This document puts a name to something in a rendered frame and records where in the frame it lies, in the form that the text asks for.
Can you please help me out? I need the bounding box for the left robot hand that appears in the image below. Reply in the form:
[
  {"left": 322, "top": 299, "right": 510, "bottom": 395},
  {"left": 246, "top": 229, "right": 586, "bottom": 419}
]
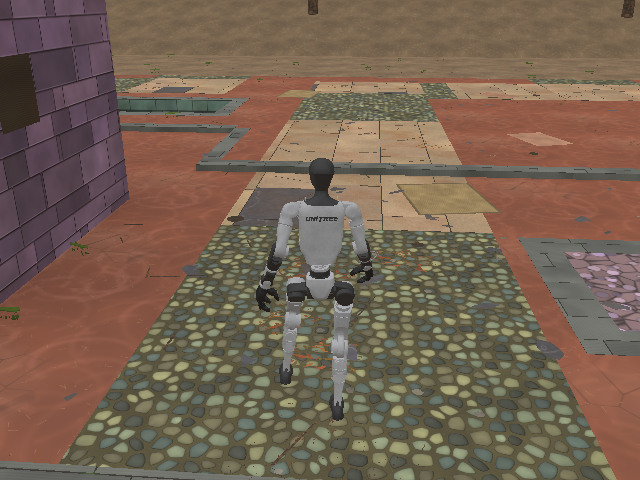
[{"left": 256, "top": 285, "right": 279, "bottom": 312}]

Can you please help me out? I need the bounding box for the robot left shin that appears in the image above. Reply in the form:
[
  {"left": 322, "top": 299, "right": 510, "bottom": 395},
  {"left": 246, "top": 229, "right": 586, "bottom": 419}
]
[{"left": 282, "top": 312, "right": 297, "bottom": 372}]

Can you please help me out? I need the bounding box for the robot right thigh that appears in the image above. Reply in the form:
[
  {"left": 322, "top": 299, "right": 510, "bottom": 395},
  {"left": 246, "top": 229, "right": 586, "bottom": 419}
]
[{"left": 331, "top": 280, "right": 355, "bottom": 358}]

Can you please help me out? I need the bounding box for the right robot hand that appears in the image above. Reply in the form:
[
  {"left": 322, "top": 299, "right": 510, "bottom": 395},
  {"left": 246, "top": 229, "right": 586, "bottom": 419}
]
[{"left": 350, "top": 266, "right": 374, "bottom": 283}]

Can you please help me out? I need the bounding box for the right robot upper arm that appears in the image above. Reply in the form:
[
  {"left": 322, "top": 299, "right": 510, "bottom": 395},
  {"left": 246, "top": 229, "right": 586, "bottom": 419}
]
[{"left": 341, "top": 201, "right": 368, "bottom": 255}]

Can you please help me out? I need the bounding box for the robot right forearm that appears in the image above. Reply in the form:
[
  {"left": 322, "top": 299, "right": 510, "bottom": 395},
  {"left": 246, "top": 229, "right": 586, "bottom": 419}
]
[{"left": 357, "top": 239, "right": 372, "bottom": 271}]

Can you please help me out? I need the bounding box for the left robot upper arm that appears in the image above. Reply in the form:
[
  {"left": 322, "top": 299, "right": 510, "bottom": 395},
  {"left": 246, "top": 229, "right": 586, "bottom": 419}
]
[{"left": 273, "top": 201, "right": 301, "bottom": 258}]

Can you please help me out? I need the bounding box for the robot left forearm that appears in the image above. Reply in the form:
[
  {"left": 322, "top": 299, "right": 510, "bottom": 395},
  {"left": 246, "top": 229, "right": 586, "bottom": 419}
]
[{"left": 259, "top": 242, "right": 282, "bottom": 290}]

